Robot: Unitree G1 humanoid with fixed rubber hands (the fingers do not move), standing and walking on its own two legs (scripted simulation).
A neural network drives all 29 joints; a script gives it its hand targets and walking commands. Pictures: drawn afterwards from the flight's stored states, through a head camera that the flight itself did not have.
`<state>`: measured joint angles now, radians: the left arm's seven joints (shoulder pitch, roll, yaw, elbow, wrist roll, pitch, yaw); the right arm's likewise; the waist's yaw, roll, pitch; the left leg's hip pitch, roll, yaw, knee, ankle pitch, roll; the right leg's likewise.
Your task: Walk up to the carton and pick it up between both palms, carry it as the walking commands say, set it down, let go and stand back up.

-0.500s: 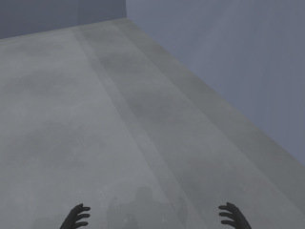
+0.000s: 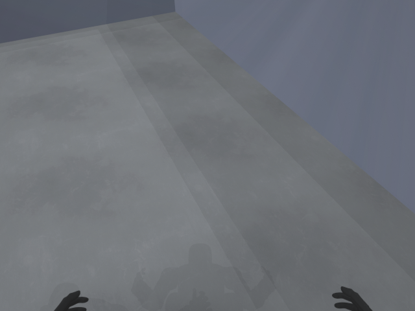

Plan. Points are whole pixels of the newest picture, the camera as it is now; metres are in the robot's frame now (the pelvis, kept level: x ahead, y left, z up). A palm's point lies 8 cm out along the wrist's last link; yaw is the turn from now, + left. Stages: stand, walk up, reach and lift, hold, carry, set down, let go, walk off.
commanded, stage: stand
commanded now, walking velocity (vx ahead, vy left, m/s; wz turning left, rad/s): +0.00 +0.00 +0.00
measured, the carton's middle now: out of the picture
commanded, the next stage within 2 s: walk up in 1.46 s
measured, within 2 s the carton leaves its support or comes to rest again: neither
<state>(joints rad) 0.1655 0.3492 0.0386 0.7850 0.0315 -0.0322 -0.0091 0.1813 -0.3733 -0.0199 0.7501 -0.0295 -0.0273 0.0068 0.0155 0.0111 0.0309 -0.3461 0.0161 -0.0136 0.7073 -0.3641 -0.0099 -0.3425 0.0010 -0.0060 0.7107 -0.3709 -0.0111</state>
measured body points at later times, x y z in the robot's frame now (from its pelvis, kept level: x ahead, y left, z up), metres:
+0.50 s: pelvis +0.00 +0.00 +0.02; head +0.02 +0.00 +0.47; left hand +0.13 +0.30 -0.09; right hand +0.11 -0.30 -0.10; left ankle +0.01 +0.13 -0.72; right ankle +0.00 -0.12 -0.72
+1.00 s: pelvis +0.00 +0.01 +0.03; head +0.01 +0.01 +0.48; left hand +0.09 +0.32 -0.10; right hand +0.10 -0.30 -0.09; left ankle +0.01 +0.13 -0.72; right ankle +0.00 -0.12 -0.72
